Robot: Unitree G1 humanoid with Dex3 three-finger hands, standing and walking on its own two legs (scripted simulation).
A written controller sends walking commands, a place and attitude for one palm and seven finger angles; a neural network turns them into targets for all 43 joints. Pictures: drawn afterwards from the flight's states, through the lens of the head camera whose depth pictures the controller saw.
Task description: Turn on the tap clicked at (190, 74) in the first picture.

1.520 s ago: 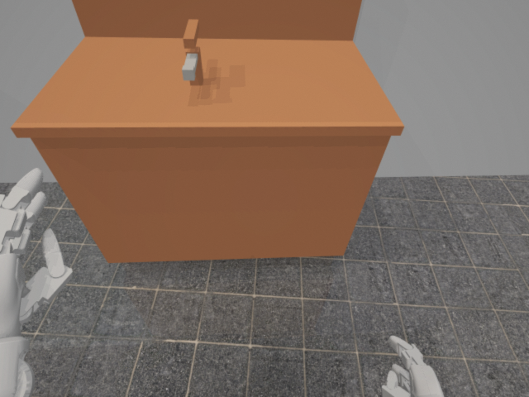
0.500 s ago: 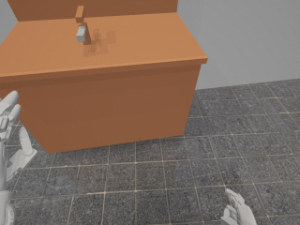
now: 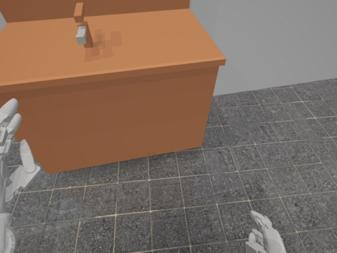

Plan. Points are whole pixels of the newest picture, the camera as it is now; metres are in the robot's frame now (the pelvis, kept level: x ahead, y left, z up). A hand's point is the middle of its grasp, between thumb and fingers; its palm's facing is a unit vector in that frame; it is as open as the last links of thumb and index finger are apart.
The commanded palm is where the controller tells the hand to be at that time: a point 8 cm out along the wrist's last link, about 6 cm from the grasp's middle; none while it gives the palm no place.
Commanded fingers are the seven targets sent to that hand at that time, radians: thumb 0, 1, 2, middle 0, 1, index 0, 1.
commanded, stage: take the last steps up to it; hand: left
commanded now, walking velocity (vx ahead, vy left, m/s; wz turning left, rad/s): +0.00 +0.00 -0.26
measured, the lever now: (81, 39) +0.79 +0.39 +0.10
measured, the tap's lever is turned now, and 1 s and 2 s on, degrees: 0 0 0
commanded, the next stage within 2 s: come to a stop and stand still in 1.70 s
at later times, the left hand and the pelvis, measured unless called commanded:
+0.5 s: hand (55, 142) +0.26 +0.22 +0.19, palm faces +0.34 -0.84 -0.42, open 7.4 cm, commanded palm +0.21 +0.27 +0.19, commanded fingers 0.00 0.90 0.90 -0.20 -0.30 -0.20 -0.30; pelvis +0.03 +0.00 +0.01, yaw -5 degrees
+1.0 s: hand (72, 103) +0.36 +0.23 +0.19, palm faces +0.35 -0.83 -0.43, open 7.4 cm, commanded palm +0.31 +0.27 +0.19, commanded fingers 0.00 0.90 0.90 -0.20 -0.30 -0.20 -0.30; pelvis +0.13 +0.01 +0.01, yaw -5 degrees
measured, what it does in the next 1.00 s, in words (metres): walks ahead: left foot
